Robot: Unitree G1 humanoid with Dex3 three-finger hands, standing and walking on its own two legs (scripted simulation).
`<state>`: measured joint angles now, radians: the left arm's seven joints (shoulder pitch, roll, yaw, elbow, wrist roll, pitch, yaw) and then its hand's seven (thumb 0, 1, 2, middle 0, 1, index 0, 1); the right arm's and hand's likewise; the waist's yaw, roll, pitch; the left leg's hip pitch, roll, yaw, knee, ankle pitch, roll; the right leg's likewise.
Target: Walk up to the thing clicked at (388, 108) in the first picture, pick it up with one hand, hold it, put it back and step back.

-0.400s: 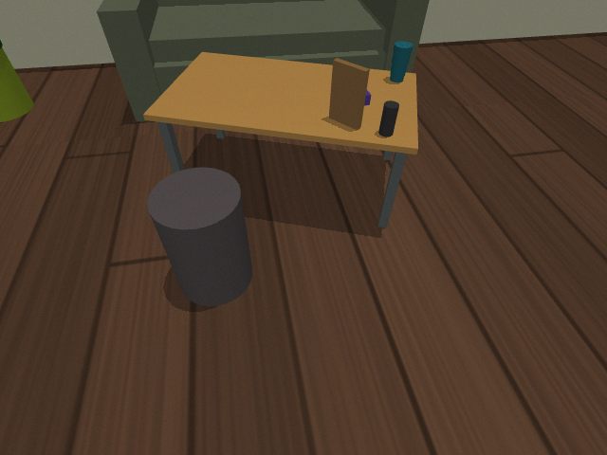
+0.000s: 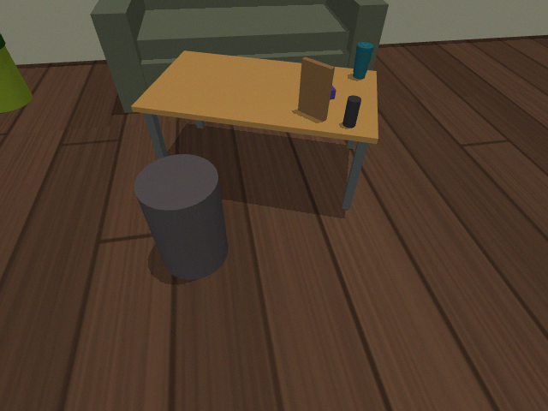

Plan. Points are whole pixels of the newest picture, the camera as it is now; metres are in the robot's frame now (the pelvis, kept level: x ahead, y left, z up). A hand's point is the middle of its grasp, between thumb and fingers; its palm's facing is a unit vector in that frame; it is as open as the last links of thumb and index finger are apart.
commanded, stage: stand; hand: right
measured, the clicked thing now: (351, 112) +1.26 -0.32 -0.25
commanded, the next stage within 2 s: walk up in 0.72 s
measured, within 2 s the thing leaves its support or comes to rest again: neither
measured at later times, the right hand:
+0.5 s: hand out of the picture +0.08 -0.25 -0.16, palm faces -0.03 +0.94 -0.34, open 7.4 cm
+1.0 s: hand out of the picture +0.07 -0.34 -0.16, palm faces +0.06 +0.93 -0.37, open 7.4 cm
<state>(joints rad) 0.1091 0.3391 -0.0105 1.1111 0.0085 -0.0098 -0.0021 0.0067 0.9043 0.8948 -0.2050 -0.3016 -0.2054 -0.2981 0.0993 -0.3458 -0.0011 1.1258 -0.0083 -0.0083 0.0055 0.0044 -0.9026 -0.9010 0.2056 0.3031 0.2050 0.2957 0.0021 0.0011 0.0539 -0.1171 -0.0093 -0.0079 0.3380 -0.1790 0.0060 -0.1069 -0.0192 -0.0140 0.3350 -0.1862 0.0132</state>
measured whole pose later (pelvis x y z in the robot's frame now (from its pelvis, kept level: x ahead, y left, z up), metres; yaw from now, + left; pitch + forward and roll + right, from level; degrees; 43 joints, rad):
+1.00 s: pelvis +0.05 -0.05 -0.01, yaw -5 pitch -2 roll +1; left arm 0.24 0.44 0.08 0.99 0.03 -0.02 -0.09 0.01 0.90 0.89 -0.20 -0.30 -0.20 -0.30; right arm 0.25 -0.44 -0.10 1.00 -0.06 -0.03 0.05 0.01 -0.90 -0.90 0.21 0.30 0.21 0.30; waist -0.01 0.01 0.05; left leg -0.08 0.06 0.05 0.47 -0.36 0.01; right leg -0.34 -0.07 -0.01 0.58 -0.31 0.00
